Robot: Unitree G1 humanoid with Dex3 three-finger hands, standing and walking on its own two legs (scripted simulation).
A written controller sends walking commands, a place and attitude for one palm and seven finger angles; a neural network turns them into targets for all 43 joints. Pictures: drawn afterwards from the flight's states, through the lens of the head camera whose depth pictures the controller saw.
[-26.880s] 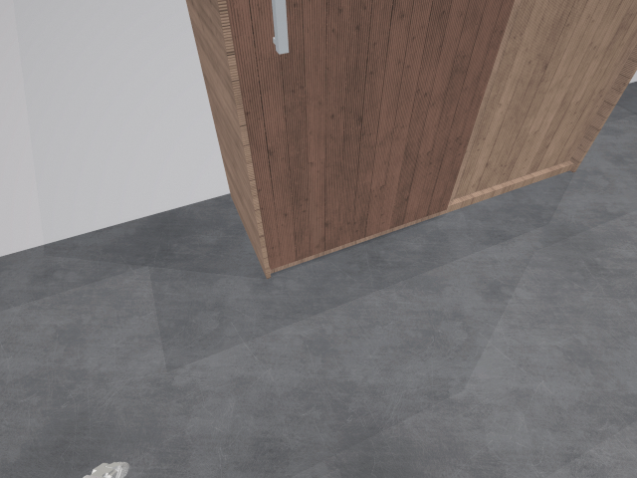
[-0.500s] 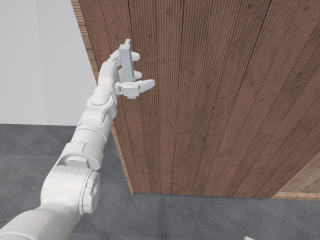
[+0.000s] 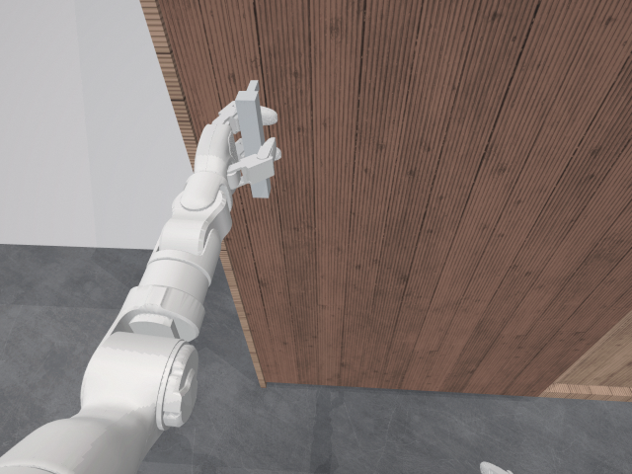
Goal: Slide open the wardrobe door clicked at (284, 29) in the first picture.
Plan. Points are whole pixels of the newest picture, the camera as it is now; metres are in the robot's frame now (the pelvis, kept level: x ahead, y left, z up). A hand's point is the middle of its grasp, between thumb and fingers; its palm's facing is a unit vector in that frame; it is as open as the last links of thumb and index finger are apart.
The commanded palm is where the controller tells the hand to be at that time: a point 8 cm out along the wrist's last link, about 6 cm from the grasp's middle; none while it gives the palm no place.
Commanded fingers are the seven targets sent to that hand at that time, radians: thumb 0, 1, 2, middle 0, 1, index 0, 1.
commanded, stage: grip the handle and tug to test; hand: left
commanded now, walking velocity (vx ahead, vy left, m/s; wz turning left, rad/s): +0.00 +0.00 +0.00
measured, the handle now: (257, 140) +0.50 +0.09 +0.19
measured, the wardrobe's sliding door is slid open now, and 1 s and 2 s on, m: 0.00 0.00 0.07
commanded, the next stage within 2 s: tug the door sideways, standing still in 0.52 s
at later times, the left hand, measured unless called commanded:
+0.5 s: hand (266, 161) +0.44 +0.08 +0.19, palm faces -0.06 -1.00 +0.01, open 6.0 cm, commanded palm +0.39 +0.14 +0.19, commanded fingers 0.00 0.90 0.90 -0.45 -1.40 -0.45 -1.40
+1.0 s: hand (268, 161) +0.44 +0.07 +0.19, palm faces +0.00 -1.00 -0.03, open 6.0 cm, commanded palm +0.42 +0.08 +0.19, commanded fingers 0.00 0.90 0.90 -0.45 -1.40 -0.45 -1.40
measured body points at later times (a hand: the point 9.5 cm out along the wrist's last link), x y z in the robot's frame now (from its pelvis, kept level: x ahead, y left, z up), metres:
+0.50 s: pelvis +0.02 +0.00 +0.00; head +0.01 -0.02 +0.45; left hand +0.44 +0.13 +0.19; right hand +0.13 -0.25 -0.11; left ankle +0.00 +0.12 -0.74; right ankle -0.01 -0.10 -0.74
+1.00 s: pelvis +0.03 +0.00 +0.00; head +0.03 -0.02 +0.45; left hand +0.44 +0.13 +0.20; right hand +0.20 -0.22 -0.11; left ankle +0.00 +0.12 -0.74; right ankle -0.01 -0.10 -0.74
